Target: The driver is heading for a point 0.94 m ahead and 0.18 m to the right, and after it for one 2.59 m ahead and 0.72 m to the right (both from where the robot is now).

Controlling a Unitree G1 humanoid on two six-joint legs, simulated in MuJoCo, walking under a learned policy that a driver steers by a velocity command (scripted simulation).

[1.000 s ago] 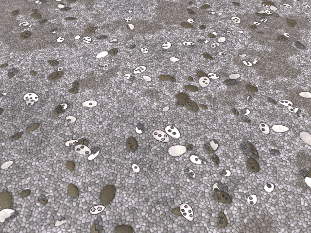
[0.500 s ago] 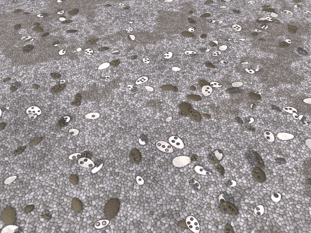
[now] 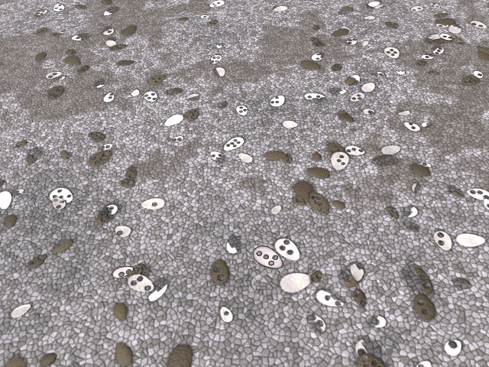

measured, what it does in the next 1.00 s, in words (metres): walks ahead, turning right: left foot, then right foot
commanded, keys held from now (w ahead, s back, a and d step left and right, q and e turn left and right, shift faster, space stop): w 0.22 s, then w+e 0.78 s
